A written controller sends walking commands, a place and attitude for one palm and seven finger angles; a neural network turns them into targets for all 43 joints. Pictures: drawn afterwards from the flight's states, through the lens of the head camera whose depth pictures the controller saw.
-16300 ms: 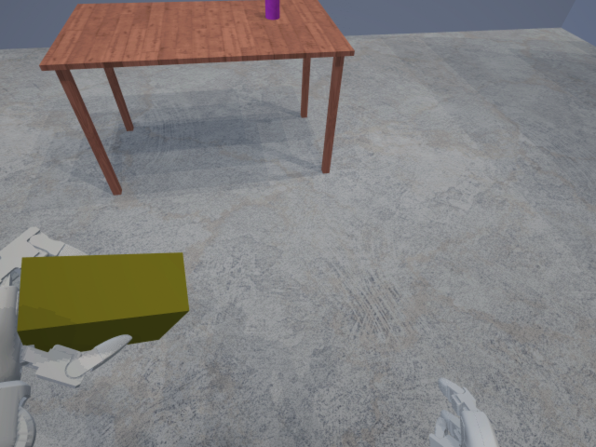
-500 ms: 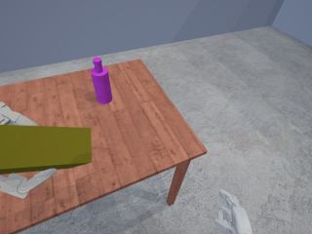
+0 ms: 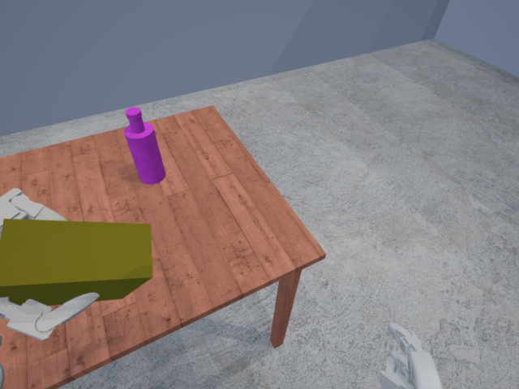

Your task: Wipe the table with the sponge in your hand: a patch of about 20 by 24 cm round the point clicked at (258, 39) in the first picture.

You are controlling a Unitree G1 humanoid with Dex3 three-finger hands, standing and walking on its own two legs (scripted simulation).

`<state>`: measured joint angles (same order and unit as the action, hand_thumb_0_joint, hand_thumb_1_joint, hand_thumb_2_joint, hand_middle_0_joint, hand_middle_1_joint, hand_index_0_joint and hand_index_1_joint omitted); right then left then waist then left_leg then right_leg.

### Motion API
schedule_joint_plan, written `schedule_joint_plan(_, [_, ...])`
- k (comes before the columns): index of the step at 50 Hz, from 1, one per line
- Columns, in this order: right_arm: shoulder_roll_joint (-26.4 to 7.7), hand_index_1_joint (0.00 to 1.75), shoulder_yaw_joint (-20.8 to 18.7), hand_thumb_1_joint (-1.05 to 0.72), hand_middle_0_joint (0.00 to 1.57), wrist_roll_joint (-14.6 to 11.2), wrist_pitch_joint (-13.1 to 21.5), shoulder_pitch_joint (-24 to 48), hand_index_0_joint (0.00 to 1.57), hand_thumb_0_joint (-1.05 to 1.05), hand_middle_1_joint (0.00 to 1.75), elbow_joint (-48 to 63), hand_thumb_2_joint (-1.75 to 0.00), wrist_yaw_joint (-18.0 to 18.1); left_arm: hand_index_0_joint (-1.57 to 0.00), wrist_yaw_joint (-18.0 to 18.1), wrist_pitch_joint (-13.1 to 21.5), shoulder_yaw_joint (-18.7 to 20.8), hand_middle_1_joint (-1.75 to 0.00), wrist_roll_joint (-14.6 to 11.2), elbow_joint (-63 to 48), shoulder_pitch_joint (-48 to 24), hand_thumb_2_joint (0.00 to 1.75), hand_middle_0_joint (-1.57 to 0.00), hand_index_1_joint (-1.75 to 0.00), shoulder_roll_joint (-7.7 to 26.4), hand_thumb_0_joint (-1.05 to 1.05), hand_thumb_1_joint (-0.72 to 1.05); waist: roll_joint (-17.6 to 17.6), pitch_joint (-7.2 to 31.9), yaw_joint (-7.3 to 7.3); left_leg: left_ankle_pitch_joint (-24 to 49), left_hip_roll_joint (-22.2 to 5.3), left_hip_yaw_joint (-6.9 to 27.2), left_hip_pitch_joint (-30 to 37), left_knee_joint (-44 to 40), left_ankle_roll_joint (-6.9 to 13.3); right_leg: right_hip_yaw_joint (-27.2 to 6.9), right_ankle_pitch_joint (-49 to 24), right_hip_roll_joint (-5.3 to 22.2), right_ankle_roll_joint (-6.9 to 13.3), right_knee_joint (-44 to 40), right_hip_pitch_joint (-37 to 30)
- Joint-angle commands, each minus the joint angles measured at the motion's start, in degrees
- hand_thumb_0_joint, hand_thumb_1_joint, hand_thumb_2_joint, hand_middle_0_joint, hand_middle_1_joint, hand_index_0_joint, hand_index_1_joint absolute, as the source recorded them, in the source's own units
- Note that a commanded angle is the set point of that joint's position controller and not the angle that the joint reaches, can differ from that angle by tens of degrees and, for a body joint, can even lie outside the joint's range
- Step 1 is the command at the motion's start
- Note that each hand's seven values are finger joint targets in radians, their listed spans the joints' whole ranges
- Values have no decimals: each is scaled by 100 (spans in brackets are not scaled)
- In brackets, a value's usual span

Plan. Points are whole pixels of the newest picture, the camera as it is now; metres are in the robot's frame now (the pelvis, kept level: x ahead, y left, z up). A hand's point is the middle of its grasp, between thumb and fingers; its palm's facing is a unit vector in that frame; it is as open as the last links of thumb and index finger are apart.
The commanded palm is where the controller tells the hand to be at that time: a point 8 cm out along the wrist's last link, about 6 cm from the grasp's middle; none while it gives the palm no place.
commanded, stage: shuffle to correct the standing spot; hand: left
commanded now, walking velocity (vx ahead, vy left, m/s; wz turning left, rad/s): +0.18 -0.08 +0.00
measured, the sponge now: (97, 266) +0.23 +0.20 +0.15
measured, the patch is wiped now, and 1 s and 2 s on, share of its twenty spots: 0.00 0.00 0.00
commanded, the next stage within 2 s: come to a stop and stand still in 0.46 s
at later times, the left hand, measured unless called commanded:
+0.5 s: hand (65, 254) +0.23 +0.23 +0.16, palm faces +0.35 -0.84 -0.42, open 10.3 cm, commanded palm +0.18 +0.28 +0.18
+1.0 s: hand (25, 286) +0.20 +0.26 +0.16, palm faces +0.31 -0.88 -0.36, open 10.3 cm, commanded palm +0.14 +0.31 +0.18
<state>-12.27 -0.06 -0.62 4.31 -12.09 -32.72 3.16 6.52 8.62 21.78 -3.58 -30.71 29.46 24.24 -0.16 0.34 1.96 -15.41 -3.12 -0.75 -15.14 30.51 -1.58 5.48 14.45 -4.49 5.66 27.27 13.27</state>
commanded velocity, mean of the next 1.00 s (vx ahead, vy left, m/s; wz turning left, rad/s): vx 0.09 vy -0.05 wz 0.00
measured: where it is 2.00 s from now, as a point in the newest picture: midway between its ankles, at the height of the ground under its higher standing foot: outside the picture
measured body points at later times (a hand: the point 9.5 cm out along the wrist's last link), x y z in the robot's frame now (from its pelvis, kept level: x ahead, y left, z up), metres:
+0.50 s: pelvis +0.02 +0.00 +0.00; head +0.03 +0.00 +0.45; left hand +0.21 +0.28 +0.19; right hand +0.20 -0.23 -0.08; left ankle +0.01 +0.14 -0.73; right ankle +0.00 -0.05 -0.73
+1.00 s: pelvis -0.03 +0.04 +0.00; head -0.02 +0.04 +0.45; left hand +0.17 +0.31 +0.18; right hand +0.13 -0.20 -0.07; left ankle +0.01 +0.13 -0.73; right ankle +0.00 -0.05 -0.73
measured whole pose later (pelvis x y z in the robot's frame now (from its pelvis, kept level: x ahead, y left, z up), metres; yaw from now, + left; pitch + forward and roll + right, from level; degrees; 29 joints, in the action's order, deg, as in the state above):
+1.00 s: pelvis -0.03 +0.04 +0.00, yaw -2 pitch -3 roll +0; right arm -12.7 -0.4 -0.6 6.8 -12.2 -32.9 0.5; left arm 5.3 11.6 17.4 -2.7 -24.0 23.8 19.4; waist -0.1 -3.8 -0.2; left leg -11.5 0.9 -3.2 -13.2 27.6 2.2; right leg 2.2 11.9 -1.5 2.1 27.9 13.2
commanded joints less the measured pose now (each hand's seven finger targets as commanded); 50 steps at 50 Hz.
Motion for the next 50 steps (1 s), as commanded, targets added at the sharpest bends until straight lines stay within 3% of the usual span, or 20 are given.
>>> schedule_joint_plan(1, [-616, 30, -251, -90, 20, -34, 214, 473, 20, 0, 30, 783, -90, 50, -120, 119, 208, 530, -160, -120, -746, -270, 130, -120, -160, 565, 0, 10, -236, 489, -75, -75, -25, 136, -79, -2, 338, -1401, -251, 1117, -8, -804, -104])
schedule_joint_plan(4, [-610, 30, -228, -90, 20, -25, 220, 519, 20, 0, 30, 720, -90, 76, -120, 158, 183, 398, -160, -72, -827, -729, 130, -120, -160, 584, 0, 10, -416, 468, -73, 19, 59, 26, 91, 234, 342, -1554, -192, 1308, 47, -946, 49])
schedule_joint_plan(8, [-620, 30, -204, -90, 20, 26, 297, 662, 20, 0, 30, 677, -90, 101, -120, 210, 241, 316, -160, 18, -1219, -1232, 130, -120, -160, 685, 0, 10, 112, 482, -142, 821, -116, 211, 437, -179, 420, -1235, -863, 1111, -64, -552, -45])
schedule_joint_plan(12, [-600, 30, -191, -90, 20, 26, 310, 738, 20, 0, 30, 672, -90, 75, -120, 227, 297, 378, -160, 82, -1367, -1269, 130, -120, -160, 765, 0, 10, 730, 507, -175, 1274, -393, 576, 209, -446, 517, -875, -1197, 798, -249, -261, -450])
schedule_joint_plan(16, [-557, 30, -220, -90, 20, 1, 245, 616, 20, 0, 30, 711, -90, 21, -120, 194, 272, 530, -160, -9, -1116, -657, 130, -120, -160, 716, 0, 10, 280, 651, -138, 1019, -177, 332, 45, -104, 414, -1055, -1384, 963, -84, -392, -666])
schedule_joint_plan(19, [-527, 30, -231, -90, 20, -27, 132, 510, 20, 0, 30, 756, -90, 0, -120, 169, 235, 653, -160, -98, -963, -283, 130, -120, -160, 697, 0, 10, -160, 925, -85, 1192, 6, 23, 113, 298, 314, -1183, -2089, 1229, 65, -395, -836])
schedule_joint_plan(23, [-516, 30, -177, -90, 20, -38, 43, 624, 20, 0, 30, 796, -90, 13, -120, 135, 198, 668, -160, -117, -879, -197, 130, -120, -160, 707, 0, 10, -156, 818, -96, 1515, -145, 102, 296, 69, 367, -965, -2269, 1074, -124, -238, -603])
schedule_joint_plan(27, [-559, 30, -181, -90, 20, -14, 58, 715, 20, 0, 30, 800, -90, 48, -120, 136, 224, 527, -160, -60, -1178, -600, 130, -120, -160, 710, 0, 10, 326, 772, -103, 1976, -349, 335, 394, -157, 456, -781, -2245, 860, -276, -60, -592])
schedule_joint_plan(32, [-580, 30, -184, -90, 20, 6, 163, 712, 20, 0, 30, 756, -90, 34, -120, 187, 237, 413, -160, -29, -1367, -834, 130, -120, -160, 712, 0, 10, 499, 783, -141, 2010, -219, 300, 340, -104, 363, -902, -2579, 969, -296, -284, -809])
schedule_joint_plan(36, [-564, 30, -194, -90, 20, 5, 171, 693, 20, 0, 30, 749, -90, 24, -120, 217, 188, 447, -160, -59, -1199, -523, 130, -120, -160, 667, 0, 10, 327, 774, -150, 1727, -146, 290, 316, -173, 300, -913, -2452, 1013, -320, -444, -860])
schedule_joint_plan(37, [-606, 30, -464, -90, 20, 57, 554, -472, 20, 0, 30, 486, -90, 29, -120, 216, 562, 3520, -160, 696, -1625, -5961, 130, -120, -160, 4605, 0, 10, -791, -520, -373, 1006, 124, -838, -355, 511, 202, -1105, -2840, 734, -1157, -1186, 143])
schedule_joint_plan(38, [-272, 30, -237, -90, 20, 107, 550, 260, 20, 0, 30, 473, -90, -1, -120, -65, 503, 1380, -160, 271, 1230, -3220, 130, -120, -160, 1557, 0, 10, -639, 516, -451, 574, 459, -167, -427, 550, 257, -1892, -3596, 1449, -412, -574, -752])
schedule_joint_plan(39, [-463, 30, -289, -90, 20, 6, 506, 250, 20, 0, 30, 724, -90, -44, -120, -2, 637, 1171, -160, 124, 694, -2035, 130, -120, -160, 1269, 0, 10, -463, 231, -502, 133, 304, -140, -661, 581, 202, -2091, -3970, 1601, -529, -818, -1179])
schedule_joint_plan(40, [-473, 30, -301, -90, 20, -84, 489, 271, 20, 0, 30, 651, -90, -146, -120, -15, 575, 526, -160, 27, 1042, -1542, 130, -120, -160, 476, 0, 10, 248, 544, -399, 339, 204, -159, -249, 120, 298, -1898, -3753, 1700, -270, -516, -1317])
schedule_joint_plan(41, [-628, 30, -316, -90, 20, -43, 477, 290, 20, 0, 30, 713, -90, -170, -120, -46, 657, 452, -160, 15, 356, -1863, 130, -120, -160, 624, 0, 10, 570, 757, -362, 625, 255, -175, 123, -354, 306, -1544, -3190, 1485, -387, -443, -1228])
schedule_joint_plan(43, [-696, 30, -316, -90, 20, -17, 542, 429, 20, 0, 30, 784, -90, -275, -120, -82, 785, 87, -160, -38, -266, -1401, 130, -120, -160, 373, 0, 10, 463, 988, -442, 1565, -15, 184, 599, -666, 422, -1103, -2015, 1083, -665, -220, -1000])
schedule_joint_plan(45, [-643, 30, -297, -90, 20, -79, 601, 653, 20, 0, 30, 871, -90, -335, -120, -76, 727, -175, -160, -52, -378, -725, 130, -120, -160, 124, 0, 10, 272, 912, -450, 1960, -365, 576, 781, -733, 579, -874, -1357, 812, -721, -57, -632])
schedule_joint_plan(47, [-660, 30, -265, -90, 20, -38, 594, 675, 20, 0, 30, 960, -90, -296, -120, -27, 732, 184, -160, 37, -770, -716, 130, -120, -160, 576, 0, 10, 143, 688, -468, 1153, -468, 773, -3, -974, 586, -814, -674, 831, -606, -112, -811])
schedule_joint_plan(49, [-661, 30, -237, -90, 20, -13, 620, 651, 20, 0, 30, 966, -90, -211, -120, 19, 748, 584, -160, 42, -748, -790, 130, -120, -160, 916, 0, 10, -303, 462, -433, 156, -280, 747, -286, -1052, 470, -977, -88, 866, -475, -510, -651])
schedule_joint_plan(50, [-682, 30, -234, -90, 20, -27, 613, 710, 20, 0, 30, 918, -90, -157, -120, 66, 766, 949, -160, 34, -762, -848, 130, -120, -160, 1270, 0, 10, -242, 299, -407, -275, -212, 743, -282, -1088, 459, -1033, 308, 874, -444, -703, -397])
